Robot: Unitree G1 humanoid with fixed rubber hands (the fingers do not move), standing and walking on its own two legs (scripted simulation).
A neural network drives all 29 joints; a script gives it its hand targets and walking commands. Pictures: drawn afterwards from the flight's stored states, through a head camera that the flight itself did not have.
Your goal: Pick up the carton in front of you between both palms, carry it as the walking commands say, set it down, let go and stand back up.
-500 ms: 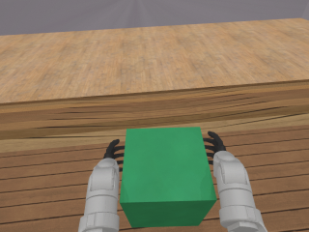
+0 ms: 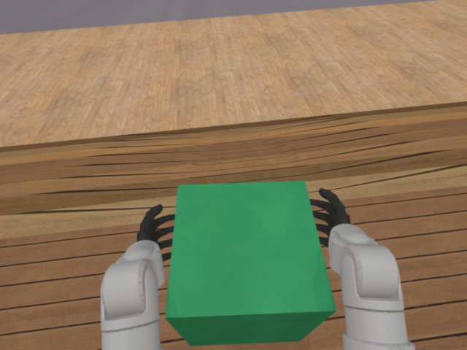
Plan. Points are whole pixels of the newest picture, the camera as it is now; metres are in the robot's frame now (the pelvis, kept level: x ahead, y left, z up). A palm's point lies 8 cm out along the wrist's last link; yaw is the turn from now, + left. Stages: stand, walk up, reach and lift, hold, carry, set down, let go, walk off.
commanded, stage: carry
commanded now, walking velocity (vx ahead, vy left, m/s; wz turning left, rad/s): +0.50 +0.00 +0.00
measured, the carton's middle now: (243, 269) +0.27 +0.01 +0.00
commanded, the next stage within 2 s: none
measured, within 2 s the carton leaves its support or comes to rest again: neither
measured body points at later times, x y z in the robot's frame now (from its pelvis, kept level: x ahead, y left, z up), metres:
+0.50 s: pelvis +0.29 -0.06 +0.01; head +0.32 -0.07 +0.46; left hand +0.56 +0.12 +0.08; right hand +0.59 -0.18 +0.08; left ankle +0.28 +0.09 -0.66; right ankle +0.28 -0.12 -0.74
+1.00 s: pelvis +0.60 +0.01 +0.00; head +0.65 +0.01 +0.45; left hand +0.96 +0.14 +0.08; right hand +0.95 -0.17 +0.09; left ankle +0.61 +0.06 -0.74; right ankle +0.61 -0.14 -0.64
